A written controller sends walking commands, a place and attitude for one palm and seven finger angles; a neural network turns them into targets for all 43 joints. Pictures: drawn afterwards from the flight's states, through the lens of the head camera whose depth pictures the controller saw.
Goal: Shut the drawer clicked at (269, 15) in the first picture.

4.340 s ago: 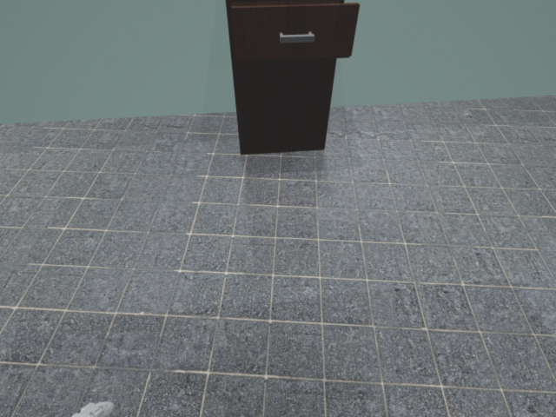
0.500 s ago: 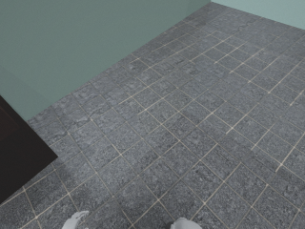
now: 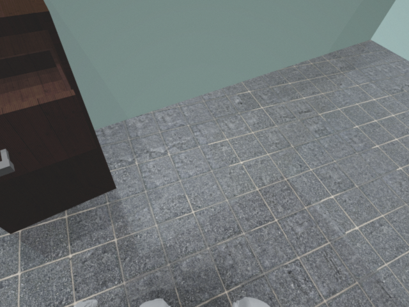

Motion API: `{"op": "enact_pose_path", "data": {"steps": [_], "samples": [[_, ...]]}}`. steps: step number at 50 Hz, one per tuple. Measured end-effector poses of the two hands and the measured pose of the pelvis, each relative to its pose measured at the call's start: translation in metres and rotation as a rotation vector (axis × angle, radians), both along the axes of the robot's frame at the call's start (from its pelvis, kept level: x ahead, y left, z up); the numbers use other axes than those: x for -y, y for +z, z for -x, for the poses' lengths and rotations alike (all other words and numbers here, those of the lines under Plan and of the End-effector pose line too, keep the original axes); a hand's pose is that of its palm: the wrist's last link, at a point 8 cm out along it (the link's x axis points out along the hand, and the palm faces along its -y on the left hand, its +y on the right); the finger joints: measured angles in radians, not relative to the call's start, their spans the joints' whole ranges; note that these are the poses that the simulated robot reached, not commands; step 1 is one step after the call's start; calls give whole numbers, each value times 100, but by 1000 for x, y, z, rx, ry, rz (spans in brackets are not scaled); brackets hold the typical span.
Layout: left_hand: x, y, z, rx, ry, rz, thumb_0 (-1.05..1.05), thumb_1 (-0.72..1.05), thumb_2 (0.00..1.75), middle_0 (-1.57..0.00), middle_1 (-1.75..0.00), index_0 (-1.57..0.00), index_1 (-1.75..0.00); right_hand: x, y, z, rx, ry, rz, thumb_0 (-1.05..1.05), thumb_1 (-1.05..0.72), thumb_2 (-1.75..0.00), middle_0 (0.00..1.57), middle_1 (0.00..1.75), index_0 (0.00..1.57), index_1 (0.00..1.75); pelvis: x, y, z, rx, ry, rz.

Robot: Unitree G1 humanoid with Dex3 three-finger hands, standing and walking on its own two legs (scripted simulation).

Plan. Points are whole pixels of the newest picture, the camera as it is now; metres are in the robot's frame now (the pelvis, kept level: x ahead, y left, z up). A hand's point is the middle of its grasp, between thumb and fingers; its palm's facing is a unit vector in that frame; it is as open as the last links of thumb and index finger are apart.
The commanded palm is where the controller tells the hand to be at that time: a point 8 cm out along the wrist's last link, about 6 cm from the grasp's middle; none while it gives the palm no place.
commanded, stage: turn to face it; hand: left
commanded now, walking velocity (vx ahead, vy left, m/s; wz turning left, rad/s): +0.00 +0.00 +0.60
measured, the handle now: out of the picture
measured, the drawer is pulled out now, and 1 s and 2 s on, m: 0.29 0.29 0.29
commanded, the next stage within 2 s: take the last steps up to it in 0.86 s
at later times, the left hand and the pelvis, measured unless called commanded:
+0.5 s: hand out of the picture +0.05 +0.17 -0.12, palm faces +0.31 -0.91 -0.29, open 7.4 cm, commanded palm none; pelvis +0.01 -0.05 +0.01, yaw +18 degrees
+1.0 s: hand out of the picture -0.12 +0.18 -0.16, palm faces +0.55 -0.79 -0.27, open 7.4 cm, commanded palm none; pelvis -0.02 -0.03 +0.02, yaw +30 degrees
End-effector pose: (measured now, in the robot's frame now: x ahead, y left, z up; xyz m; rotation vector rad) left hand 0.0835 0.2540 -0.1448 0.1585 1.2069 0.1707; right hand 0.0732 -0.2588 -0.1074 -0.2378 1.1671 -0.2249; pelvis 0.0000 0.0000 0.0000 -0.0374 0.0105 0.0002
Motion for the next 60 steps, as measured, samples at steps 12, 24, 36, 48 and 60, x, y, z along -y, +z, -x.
{"op": "enact_pose_path", "data": {"steps": [12,24,36,48,60], "samples": [[-20,35,37,-42,139,-75,1,91,90,-19,-30,-20,-30,-7,3,-31,-63,124,-41,1,-90,-90,20,30,20,30,7,20,-11,-20,129,-10],[43,53,48,98,238,-105,1,91,90,-20,-30,-20,-30,31,-23,-69,-79,249,-90,1,-90,-90,20,30,20,30,53,13,-8,4,301,-48],[63,39,138,-18,423,-49,1,91,90,-20,-30,-21,-30,-6,-6,-121,-59,456,-68,1,-91,-90,20,30,20,30,53,18,-1,3,445,-73],[40,19,230,-168,589,-6,1,91,90,-20,-30,-20,-30,-79,11,-126,24,615,-40,1,-90,-90,20,30,20,30,26,17,20,21,523,-33],[56,37,188,-46,548,-25,1,91,90,-19,-30,-20,-30,-49,-18,-74,-107,552,-111,1,-90,-90,20,30,20,30,36,18,10,21,557,-60]]}}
